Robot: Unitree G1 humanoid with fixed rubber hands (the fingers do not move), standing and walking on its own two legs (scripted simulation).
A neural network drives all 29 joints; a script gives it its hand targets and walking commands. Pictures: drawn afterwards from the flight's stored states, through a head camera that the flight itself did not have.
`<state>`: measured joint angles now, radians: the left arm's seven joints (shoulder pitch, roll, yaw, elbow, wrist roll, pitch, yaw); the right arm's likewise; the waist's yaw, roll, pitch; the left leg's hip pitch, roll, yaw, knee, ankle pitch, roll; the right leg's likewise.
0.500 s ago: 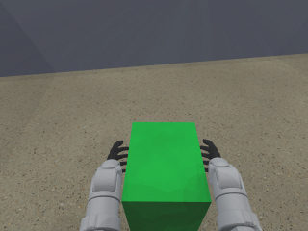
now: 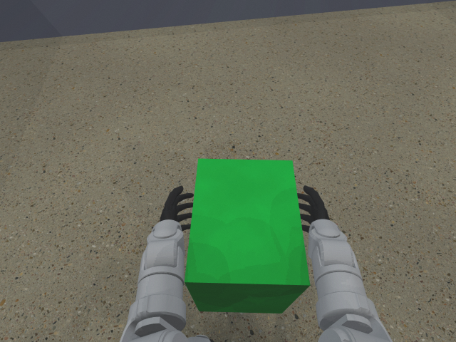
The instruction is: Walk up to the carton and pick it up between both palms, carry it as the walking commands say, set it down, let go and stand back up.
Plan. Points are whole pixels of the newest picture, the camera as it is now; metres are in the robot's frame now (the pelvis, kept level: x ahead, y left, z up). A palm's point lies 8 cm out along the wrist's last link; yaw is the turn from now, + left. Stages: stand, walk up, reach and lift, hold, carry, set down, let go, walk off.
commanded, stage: set down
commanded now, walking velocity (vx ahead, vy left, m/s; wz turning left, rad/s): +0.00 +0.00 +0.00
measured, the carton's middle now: (242, 241) +0.33 +0.02 -0.09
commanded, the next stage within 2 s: none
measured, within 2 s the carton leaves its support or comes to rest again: neither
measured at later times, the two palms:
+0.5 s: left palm (181, 234) +0.34 +0.16 -0.11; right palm (306, 229) +0.37 -0.12 -0.11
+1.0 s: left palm (187, 238) +0.37 +0.16 -0.20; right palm (295, 231) +0.41 -0.11 -0.19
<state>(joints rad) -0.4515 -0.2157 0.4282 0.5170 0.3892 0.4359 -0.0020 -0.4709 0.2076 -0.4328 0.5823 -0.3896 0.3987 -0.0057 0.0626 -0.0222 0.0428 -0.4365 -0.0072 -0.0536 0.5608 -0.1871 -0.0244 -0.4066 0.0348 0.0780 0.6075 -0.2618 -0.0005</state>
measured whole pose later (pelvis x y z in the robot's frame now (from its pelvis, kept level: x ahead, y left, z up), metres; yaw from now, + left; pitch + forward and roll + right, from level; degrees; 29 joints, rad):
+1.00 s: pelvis -0.02 +0.00 -0.13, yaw +0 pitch +35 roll +0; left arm -0.64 -0.20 0.47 0.50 0.28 0.25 0.08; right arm -0.75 0.10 -0.40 0.68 -0.26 0.22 -0.02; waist 0.04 -0.03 -0.17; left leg -1.47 -0.06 -0.09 1.25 -0.40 -0.05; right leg -1.43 0.09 0.10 1.29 -0.47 0.03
